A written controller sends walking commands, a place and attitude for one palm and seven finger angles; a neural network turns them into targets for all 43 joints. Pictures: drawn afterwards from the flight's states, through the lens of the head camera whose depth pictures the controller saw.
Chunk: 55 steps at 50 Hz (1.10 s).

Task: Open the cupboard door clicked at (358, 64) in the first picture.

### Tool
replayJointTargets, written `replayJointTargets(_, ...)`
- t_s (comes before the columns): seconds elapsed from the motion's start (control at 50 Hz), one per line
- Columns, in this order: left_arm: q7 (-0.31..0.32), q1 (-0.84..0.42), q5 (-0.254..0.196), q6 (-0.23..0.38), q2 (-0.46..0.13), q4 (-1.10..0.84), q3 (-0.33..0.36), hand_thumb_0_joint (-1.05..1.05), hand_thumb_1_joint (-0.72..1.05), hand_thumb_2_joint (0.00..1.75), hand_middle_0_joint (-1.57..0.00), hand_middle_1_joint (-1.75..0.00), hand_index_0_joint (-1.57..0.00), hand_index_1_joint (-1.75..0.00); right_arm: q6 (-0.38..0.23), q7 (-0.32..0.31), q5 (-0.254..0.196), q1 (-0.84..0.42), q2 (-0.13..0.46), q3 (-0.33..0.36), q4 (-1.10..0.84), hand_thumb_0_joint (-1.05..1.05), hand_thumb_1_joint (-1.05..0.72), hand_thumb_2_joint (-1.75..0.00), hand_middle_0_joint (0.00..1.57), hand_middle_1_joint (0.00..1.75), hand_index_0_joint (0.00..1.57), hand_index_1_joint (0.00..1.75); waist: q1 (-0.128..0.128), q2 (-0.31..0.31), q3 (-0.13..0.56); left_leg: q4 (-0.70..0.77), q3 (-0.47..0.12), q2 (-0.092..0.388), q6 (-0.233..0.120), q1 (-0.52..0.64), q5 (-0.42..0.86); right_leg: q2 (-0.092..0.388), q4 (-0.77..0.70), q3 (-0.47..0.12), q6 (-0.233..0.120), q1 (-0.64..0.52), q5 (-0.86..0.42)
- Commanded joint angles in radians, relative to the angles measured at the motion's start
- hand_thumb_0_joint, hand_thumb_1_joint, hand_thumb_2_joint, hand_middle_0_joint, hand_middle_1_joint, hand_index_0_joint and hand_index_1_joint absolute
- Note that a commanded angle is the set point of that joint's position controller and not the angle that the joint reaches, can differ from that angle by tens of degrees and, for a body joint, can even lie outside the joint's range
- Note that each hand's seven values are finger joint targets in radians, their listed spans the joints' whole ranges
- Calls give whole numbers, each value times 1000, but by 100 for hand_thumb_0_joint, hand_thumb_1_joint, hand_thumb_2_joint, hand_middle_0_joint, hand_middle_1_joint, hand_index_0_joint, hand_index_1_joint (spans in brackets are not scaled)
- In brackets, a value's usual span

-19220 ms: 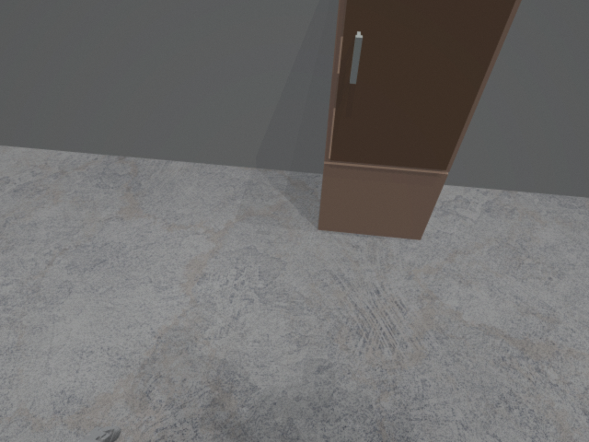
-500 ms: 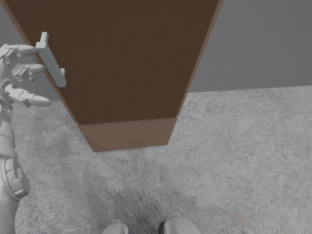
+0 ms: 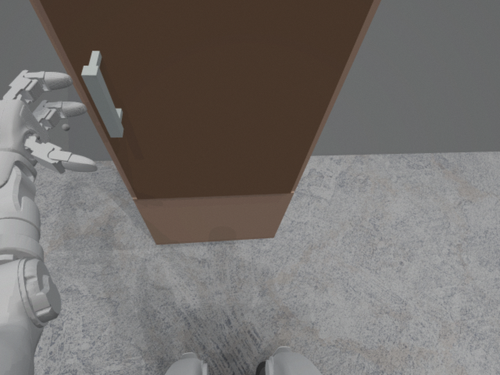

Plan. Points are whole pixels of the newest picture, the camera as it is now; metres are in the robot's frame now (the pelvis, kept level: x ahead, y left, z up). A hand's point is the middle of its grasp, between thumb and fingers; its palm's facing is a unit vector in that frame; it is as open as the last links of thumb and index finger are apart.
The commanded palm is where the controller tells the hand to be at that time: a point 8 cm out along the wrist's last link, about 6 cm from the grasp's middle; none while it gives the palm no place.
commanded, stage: move the hooked fingers beside the handle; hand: left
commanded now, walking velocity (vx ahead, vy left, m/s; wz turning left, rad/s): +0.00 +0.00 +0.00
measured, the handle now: (106, 97) +0.53 +0.22 +0.09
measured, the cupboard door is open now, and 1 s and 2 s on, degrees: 0 0 0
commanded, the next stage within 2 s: slide the fingers in behind the handle in 0.12 s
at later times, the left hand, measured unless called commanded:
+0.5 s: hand (84, 124) +0.47 +0.24 +0.09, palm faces +0.02 -1.00 +0.02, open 14.0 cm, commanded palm +0.45 +0.28 +0.09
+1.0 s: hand (107, 127) +0.47 +0.21 +0.09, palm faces +0.05 -1.00 +0.00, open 14.0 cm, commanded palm +0.44 +0.25 +0.09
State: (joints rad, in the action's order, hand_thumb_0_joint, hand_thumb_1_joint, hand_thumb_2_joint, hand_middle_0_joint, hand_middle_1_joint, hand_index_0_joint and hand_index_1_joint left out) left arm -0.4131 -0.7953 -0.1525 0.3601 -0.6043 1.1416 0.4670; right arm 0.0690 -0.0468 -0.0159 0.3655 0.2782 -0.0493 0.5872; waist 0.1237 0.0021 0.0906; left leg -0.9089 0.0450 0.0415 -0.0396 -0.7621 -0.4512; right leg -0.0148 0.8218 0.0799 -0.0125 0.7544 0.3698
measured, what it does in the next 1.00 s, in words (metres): stands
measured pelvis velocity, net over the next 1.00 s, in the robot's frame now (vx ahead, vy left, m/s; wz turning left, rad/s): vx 0.00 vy -0.01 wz -0.01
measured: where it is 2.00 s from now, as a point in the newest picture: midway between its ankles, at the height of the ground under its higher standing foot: outside the picture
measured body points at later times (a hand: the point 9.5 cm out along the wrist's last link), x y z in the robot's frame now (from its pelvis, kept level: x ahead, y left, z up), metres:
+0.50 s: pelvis +0.00 +0.00 +0.00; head +0.11 +0.02 +0.44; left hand +0.47 +0.29 +0.09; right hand +0.01 -0.27 -0.11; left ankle -0.01 +0.09 -0.69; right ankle +0.01 -0.12 -0.69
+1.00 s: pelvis +0.00 -0.01 +0.00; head +0.09 +0.01 +0.44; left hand +0.46 +0.26 +0.09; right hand +0.04 -0.27 -0.11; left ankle -0.01 +0.09 -0.69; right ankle +0.01 -0.12 -0.69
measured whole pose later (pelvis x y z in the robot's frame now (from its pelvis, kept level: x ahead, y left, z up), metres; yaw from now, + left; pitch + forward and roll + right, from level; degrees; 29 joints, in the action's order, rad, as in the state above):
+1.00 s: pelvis +0.00 -0.01 +0.00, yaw +0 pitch +16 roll -2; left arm -0.28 -0.74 -0.15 0.35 -0.47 1.06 0.40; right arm 0.07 -0.02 -0.01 0.39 0.26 -0.03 0.59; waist 0.12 -0.01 0.11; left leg -0.89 0.05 0.04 -0.03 -0.72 -0.45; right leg -0.02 0.82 0.07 -0.02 0.73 0.37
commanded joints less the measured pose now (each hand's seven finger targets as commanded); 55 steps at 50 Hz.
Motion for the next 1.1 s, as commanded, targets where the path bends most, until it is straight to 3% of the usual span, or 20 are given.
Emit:
replayJointTargets(0.0,-6,-408,-18,50,-303,-223,26,0,-50,30,-30,-120,-30,-120,-20,-13,-4,154,190,73,-50,0,-90,-90,20,30,20,30,6,-177,428,98,-92,-8,18,320,490,-28,-57,-49,-10,-155,-323)
replayJointTargets(0.04,-5,-389,-24,48,-272,-229,10,0,-50,30,-30,-120,-30,-120,-20,-10,-3,151,186,72,-52,0,-90,-90,20,30,20,30,0,-188,426,98,-97,-4,25,339,515,-28,-54,-41,-12,-139,-317)
replayJointTargets(0.06,-3,-403,-32,49,-240,-235,-11,0,-50,30,-30,-120,-30,-120,-20,-9,-1,156,183,71,-52,0,-90,-90,20,30,20,30,15,-178,418,96,-103,-2,25,350,533,-33,-52,-35,-13,-122,-314)
replayJointTargets(0.1,4,-412,-39,46,-251,-218,3,0,-50,30,-30,-120,-30,-120,-19,-7,-2,158,189,74,-46,0,-90,-90,20,30,20,30,18,-136,410,98,-100,-3,21,324,485,-34,-60,-38,-8,-134,-306)
replayJointTargets(0.14,12,-420,-35,37,-302,-180,36,0,-50,30,-30,-120,-30,-120,-18,-13,-5,158,195,71,-45,0,-90,-90,20,30,20,30,25,-79,375,104,-86,-10,9,238,402,-29,-67,-49,-4,-174,-297)
replayJointTargets(0.16,15,-418,-31,40,-342,-178,67,0,-50,30,-30,-120,-30,-120,-17,-15,-3,163,199,70,-48,0,-90,-90,20,30,20,30,12,-78,379,105,-86,-13,7,217,394,-29,-60,-51,-9,-195,-301)
replayJointTargets(0.2,19,-400,-9,41,-368,-169,75,0,-50,30,-30,-120,-30,-120,-18,-15,-3,163,193,68,-54,0,-90,-90,20,30,20,30,0,-128,397,106,-76,-19,8,208,392,-26,-57,-60,-8,-211,-309)
replayJointTargets(0.24,20,-435,4,52,-325,-216,27,0,-50,30,-30,-120,-30,-120,-19,-12,-1,165,187,67,-54,0,-90,-90,20,30,20,30,13,-168,407,104,-82,-15,11,247,409,-26,-55,-56,-9,-178,-301)
replayJointTargets(0.3,16,-405,-19,79,-283,-285,23,0,-50,30,-30,-120,-30,-120,-21,-3,4,172,184,76,-53,0,-90,-90,20,30,20,30,0,-219,486,91,-97,-2,27,369,532,-35,-50,-44,-13,-148,-325)
replayJointTargets(0.34,12,-377,-41,71,-265,-267,26,0,-50,30,-30,-120,-30,-120,-18,-3,0,171,187,79,-48,0,-90,-90,20,30,20,30,7,-155,474,91,-93,1,23,347,524,-37,-55,-42,-9,-160,-334)
replayJointTargets(0.38,7,-400,-51,50,-215,-235,-10,0,-50,30,-30,-120,-30,-120,-17,-3,-3,171,184,77,-40,0,-90,-90,20,30,20,30,19,-148,423,99,-93,-1,20,322,498,-37,-61,-38,-8,-148,-325)
replayJointTargets(0.46,39,-385,-27,18,-224,-214,-12,0,-50,30,-30,-120,-30,-120,-16,-4,-1,171,186,76,-46,0,-90,-90,20,30,20,30,16,-134,365,113,-85,-10,11,271,430,-31,-68,-41,-10,-147,-296)
replayJointTargets(0.48,53,-392,-16,22,-252,-230,8,0,-50,30,-30,-120,-30,-120,-15,-4,0,174,185,77,-47,0,-90,-90,20,30,20,30,9,-143,376,113,-88,-8,14,277,448,-30,-64,-41,-10,-149,-307)
replayJointTargets(0.6,99,-417,-15,80,-242,-290,23,0,-50,30,-30,-120,-30,-120,-23,5,5,171,176,79,-47,0,-90,-90,20,30,20,30,3,-137,456,99,-86,-10,20,308,484,-32,-50,-50,-8,-193,-344)
replayJointTargets(0.66,97,-430,-12,90,-146,-324,-53,0,-50,30,-30,-120,-30,-120,-27,11,4,167,166,82,-45,0,-90,-90,20,30,20,30,18,-183,465,89,-92,-4,23,371,551,-34,-48,-45,-9,-153,-355)
replayJointTargets(0.82,116,-348,-20,44,-140,-274,-32,0,-50,30,-30,-120,-30,-120,-21,15,-1,151,164,81,-52,0,-90,-90,20,30,20,30,-5,-110,414,107,-74,-13,15,286,491,-29,-59,-47,-7,-214,-377)
replayJointTargets(0.92,141,-354,-16,62,-122,-299,-43,0,-50,30,-30,-120,-30,-120,-23,18,-1,143,157,82,-57,0,-90,-90,20,30,20,30,3,-70,398,109,-62,-18,9,255,458,-28,-63,-58,-3,-246,-395)
replayJointTargets(1.0,145,-348,-10,77,-107,-299,-54,0,-50,30,-30,-120,-30,-120,-26,19,-4,133,153,81,-59,0,-90,-90,20,30,20,30,-5,-101,395,113,-59,-24,10,253,429,-25,-62,-62,-7,-250,-379)
replayJointTargets(1.02,144,-378,-12,80,-77,-305,-78,0,-50,30,-30,-120,-30,-120,-29,19,-4,130,150,82,-55,0,-90,-90,20,30,20,30,11,-100,382,115,-57,-23,10,256,407,-25,-69,-61,-5,-234,-363)
replayJointTargets(1.08,148,-394,-9,82,-98,-283,-66,0,-50,30,-30,-120,-30,-120,-33,17,-3,131,155,80,-45,0,-90,-90,20,30,20,30,10,-96,383,114,-59,-26,8,240,364,-23,-71,-67,-6,-235,-336)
